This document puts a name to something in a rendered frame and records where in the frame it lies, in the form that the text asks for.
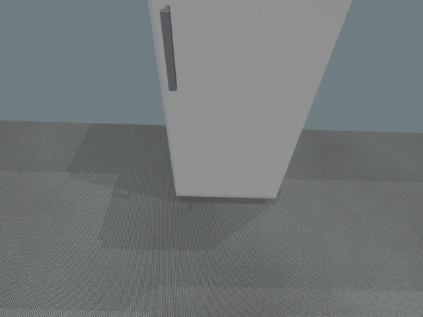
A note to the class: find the fridge door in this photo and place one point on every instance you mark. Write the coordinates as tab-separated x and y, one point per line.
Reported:
247	72

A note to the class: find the handle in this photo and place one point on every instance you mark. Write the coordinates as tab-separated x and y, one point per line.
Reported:
165	15

